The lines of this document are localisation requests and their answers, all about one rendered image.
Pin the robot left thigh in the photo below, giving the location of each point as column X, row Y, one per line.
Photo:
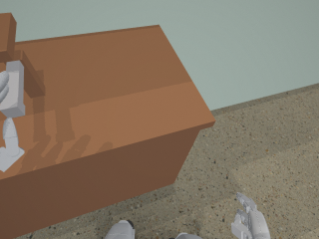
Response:
column 121, row 231

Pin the tap lever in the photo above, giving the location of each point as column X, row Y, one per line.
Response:
column 13, row 104

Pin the counter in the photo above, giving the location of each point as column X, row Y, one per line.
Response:
column 109, row 116

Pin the left robot hand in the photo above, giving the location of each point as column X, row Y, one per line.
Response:
column 12, row 151

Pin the right robot hand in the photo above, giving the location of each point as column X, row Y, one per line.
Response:
column 255, row 226

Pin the left robot shin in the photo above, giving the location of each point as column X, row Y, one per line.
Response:
column 124, row 221

